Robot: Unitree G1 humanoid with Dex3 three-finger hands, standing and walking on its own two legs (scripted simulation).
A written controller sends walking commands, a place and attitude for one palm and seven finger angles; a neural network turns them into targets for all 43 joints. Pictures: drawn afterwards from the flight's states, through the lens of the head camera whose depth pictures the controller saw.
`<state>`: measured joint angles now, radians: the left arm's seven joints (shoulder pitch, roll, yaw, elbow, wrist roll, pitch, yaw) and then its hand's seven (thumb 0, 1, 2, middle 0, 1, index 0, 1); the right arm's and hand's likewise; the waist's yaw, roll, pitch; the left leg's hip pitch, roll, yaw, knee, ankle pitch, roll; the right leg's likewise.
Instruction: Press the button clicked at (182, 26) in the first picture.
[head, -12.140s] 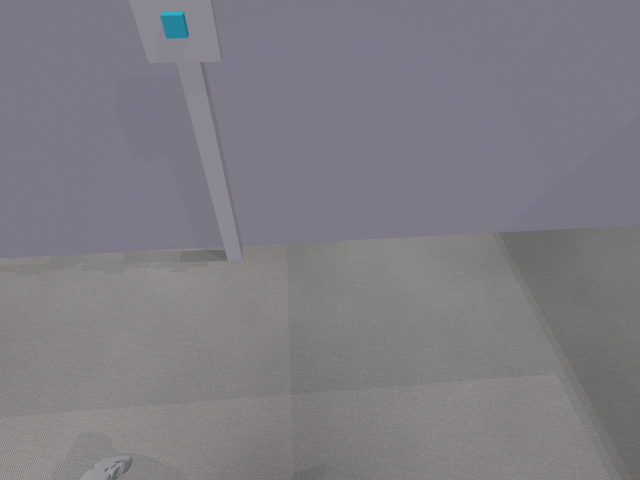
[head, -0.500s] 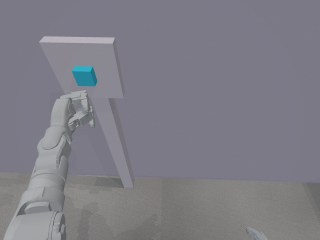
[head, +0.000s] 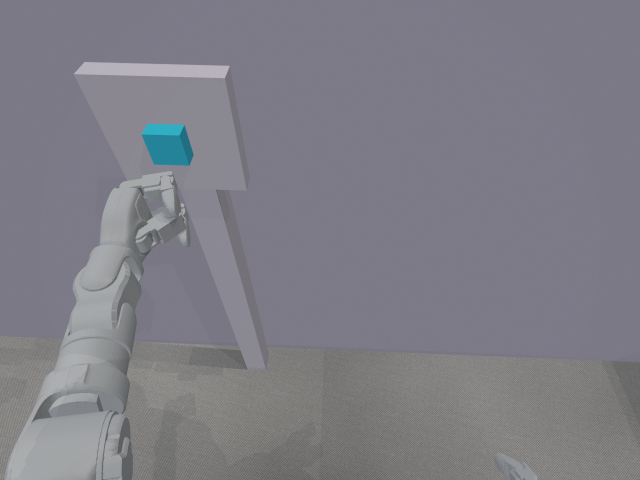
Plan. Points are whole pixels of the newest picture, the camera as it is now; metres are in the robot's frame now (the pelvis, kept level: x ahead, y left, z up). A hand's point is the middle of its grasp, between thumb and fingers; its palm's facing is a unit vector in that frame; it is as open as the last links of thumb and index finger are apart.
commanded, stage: press the button with the knuckle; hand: left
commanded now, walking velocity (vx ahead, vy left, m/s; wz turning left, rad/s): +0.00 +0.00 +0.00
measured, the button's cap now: (169, 143) +0.50 +0.21 +0.15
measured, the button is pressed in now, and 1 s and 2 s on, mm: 0 8 0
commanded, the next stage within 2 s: hold the button down briefly in 0.80 s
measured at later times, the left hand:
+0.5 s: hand (189, 197) +0.45 +0.19 +0.11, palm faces +0.01 -1.00 -0.01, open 3.2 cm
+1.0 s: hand (190, 188) +0.47 +0.19 +0.11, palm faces +0.02 -1.00 -0.02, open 3.5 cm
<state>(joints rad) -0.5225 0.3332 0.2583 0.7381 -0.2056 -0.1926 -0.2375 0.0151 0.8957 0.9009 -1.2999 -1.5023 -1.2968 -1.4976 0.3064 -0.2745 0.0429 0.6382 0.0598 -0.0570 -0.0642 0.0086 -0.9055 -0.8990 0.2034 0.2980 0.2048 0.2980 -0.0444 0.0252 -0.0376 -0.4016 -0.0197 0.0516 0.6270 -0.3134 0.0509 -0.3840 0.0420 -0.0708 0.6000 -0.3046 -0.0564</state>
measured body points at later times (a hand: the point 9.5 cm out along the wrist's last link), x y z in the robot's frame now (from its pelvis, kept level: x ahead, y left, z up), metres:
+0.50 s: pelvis +0.00 +0.01 +0.00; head +0.05 +0.01 +0.44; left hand +0.44 +0.24 +0.11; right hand +0.06 -0.26 -0.12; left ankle +0.00 +0.09 -0.73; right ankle +0.00 -0.08 -0.73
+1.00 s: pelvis -0.02 +0.00 -0.01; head +0.06 +0.01 +0.43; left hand +0.46 +0.24 +0.11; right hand +0.02 -0.26 -0.13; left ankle +0.00 +0.09 -0.73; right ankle +0.00 -0.08 -0.73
